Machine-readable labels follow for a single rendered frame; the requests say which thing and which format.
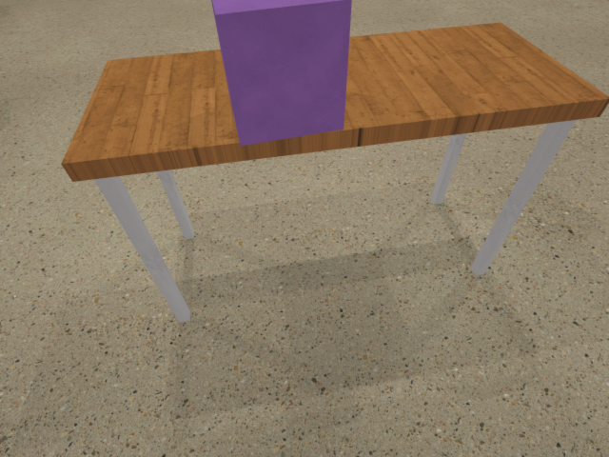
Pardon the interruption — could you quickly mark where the table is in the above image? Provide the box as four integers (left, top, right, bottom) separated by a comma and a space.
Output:
61, 23, 609, 323

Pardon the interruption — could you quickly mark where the carton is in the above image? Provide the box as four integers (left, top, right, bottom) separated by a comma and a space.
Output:
211, 0, 352, 146

